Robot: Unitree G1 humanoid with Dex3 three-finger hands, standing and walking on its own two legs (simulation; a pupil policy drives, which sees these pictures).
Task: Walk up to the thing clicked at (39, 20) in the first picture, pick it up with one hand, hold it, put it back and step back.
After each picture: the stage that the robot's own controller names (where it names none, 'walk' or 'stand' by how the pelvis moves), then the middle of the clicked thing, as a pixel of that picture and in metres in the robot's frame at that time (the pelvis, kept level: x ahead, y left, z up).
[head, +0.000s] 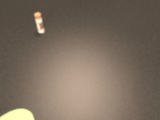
stand; (39, 23) +1.62 +0.49 -0.66
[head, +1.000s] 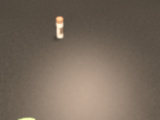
walk; (59, 27) +1.53 +0.19 -0.63
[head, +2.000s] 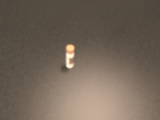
walk; (70, 57) +1.01 +0.08 -0.64
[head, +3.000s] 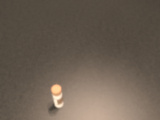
walk; (57, 96) +0.61 +0.16 -0.64
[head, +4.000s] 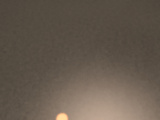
stand; out of the picture +0.39 +0.15 -0.63
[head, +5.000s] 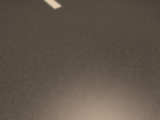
stand; out of the picture +0.36 +0.15 -0.66
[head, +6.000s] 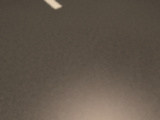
stand; out of the picture +0.37 +0.15 -0.66
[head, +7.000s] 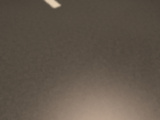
stand; out of the picture +0.36 +0.16 -0.66
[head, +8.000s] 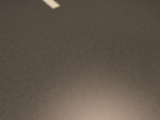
stand; out of the picture +0.35 +0.16 -0.66
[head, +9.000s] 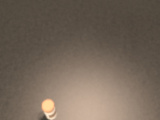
go down; (49, 110) +0.38 +0.16 -0.59
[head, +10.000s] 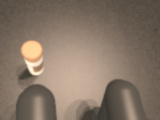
go down; (34, 60) +0.45 +0.17 -0.26
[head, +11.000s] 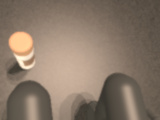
close in; (24, 53) +0.45 +0.18 -0.23
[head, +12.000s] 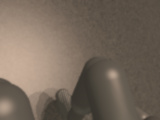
close in; out of the picture +0.45 +0.22 -0.16
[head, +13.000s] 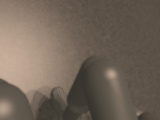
close; out of the picture +0.44 +0.23 -0.16
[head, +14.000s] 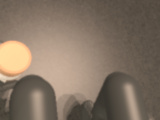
lift; (8, 68) +0.34 +0.22 -0.08
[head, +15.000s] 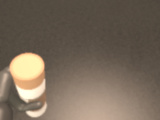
hold; (32, 90) +0.30 +0.15 +0.06
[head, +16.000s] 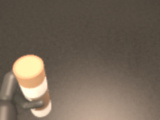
hold; (36, 91) +0.31 +0.15 +0.04
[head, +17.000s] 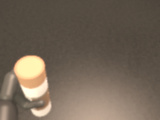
crouch; (36, 90) +0.31 +0.15 +0.04
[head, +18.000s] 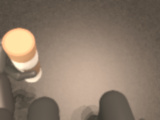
crouch; (27, 61) +0.40 +0.16 -0.05
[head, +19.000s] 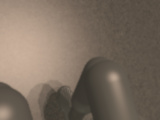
lower; out of the picture +0.44 +0.23 -0.17
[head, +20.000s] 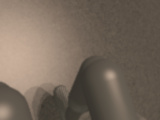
lower; out of the picture +0.44 +0.23 -0.17
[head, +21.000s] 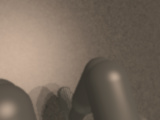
lower; out of the picture +0.43 +0.23 -0.16
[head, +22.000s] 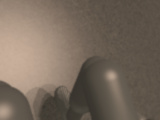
lower; out of the picture +0.43 +0.23 -0.17
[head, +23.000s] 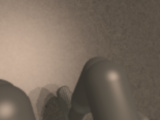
loosen; out of the picture +0.42 +0.22 -0.17
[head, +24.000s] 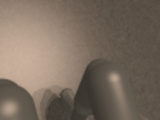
withdraw; out of the picture +0.43 +0.21 -0.17
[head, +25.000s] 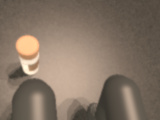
walk; (29, 58) +0.44 +0.18 -0.22
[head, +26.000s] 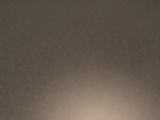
stand; out of the picture +0.35 +0.14 -0.58
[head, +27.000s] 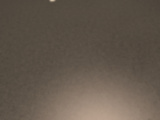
stand; out of the picture +0.36 +0.15 -0.60
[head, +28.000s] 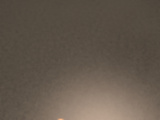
stand; out of the picture +0.36 +0.14 -0.61
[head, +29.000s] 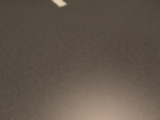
stand; out of the picture +0.38 +0.14 -0.65
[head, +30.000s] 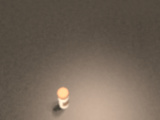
walk; (63, 98) +0.48 +0.11 -0.64
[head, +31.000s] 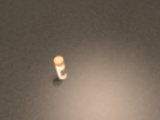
walk; (60, 68) +0.77 +0.22 -0.62
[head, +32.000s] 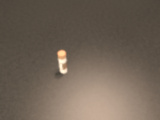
stand; (62, 62) +1.00 +0.17 -0.64
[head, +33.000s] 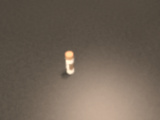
stand; (69, 63) +0.99 +0.13 -0.66
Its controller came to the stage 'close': yes
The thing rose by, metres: 0.69
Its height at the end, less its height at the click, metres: +0.00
